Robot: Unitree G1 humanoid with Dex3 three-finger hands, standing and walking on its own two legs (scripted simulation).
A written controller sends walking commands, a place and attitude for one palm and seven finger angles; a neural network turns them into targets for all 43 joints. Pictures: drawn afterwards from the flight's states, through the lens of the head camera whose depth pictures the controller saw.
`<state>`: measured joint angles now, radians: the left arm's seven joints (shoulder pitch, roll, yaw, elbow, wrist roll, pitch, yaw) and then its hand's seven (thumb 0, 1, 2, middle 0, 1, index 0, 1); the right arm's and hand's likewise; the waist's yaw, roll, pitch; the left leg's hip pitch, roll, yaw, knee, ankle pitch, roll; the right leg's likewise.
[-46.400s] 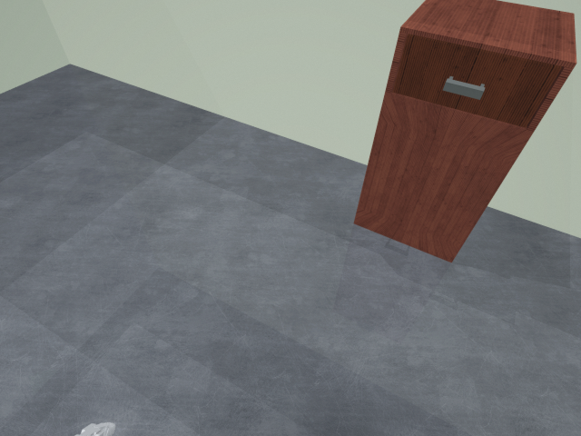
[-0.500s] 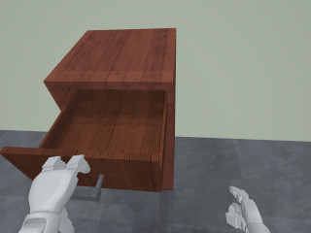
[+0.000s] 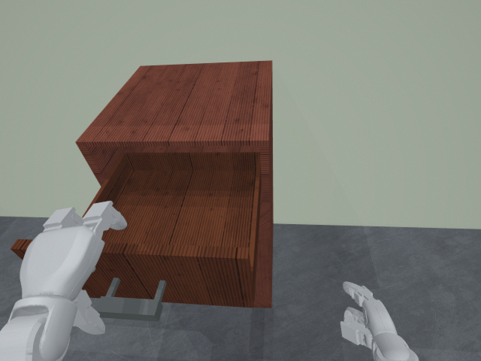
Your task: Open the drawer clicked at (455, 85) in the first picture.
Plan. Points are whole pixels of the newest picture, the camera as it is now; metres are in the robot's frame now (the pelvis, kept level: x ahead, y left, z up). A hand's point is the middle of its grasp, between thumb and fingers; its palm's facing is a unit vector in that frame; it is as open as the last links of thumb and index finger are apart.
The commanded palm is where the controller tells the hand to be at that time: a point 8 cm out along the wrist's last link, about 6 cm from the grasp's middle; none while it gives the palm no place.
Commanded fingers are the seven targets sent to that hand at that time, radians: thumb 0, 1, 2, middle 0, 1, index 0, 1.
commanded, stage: lift the hand off the handle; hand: left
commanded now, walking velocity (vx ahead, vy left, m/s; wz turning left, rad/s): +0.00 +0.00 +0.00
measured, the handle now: (134, 296) +0.21 +0.24 -0.01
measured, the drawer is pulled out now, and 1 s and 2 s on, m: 0.28 0.28 0.28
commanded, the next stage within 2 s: draw the hand back to the body in 0.18 s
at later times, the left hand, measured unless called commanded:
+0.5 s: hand (96, 275) +0.17 +0.23 +0.14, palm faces +0.12 -0.06 -0.99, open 13.8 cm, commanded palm +0.13 +0.24 +0.19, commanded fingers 0.00 -0.50 0.30 -0.30 -1.20 -0.30 -1.20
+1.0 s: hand (104, 274) +0.17 +0.21 +0.15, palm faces +0.29 -0.68 -0.67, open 13.7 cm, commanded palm +0.12 +0.25 +0.19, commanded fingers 0.00 -0.25 0.41 -0.28 -1.04 -0.28 -1.04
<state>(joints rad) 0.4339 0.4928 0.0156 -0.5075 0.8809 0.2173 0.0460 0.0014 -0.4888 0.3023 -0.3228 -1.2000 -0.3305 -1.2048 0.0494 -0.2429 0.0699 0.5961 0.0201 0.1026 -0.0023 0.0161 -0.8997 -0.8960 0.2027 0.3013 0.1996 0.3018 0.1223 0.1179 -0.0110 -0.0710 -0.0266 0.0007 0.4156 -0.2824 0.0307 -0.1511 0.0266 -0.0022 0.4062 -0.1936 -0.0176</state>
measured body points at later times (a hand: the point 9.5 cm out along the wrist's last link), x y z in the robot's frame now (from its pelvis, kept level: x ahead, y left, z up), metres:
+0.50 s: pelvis -0.01 -0.01 +0.00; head -0.03 -0.06 +0.45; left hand +0.16 +0.23 +0.19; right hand +0.22 -0.20 -0.09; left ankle -0.03 +0.10 -0.74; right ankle +0.02 -0.11 -0.74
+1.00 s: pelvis -0.01 -0.02 +0.00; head -0.02 -0.05 +0.45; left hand +0.15 +0.24 +0.19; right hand +0.21 -0.22 -0.08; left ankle -0.03 +0.10 -0.74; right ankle +0.02 -0.11 -0.74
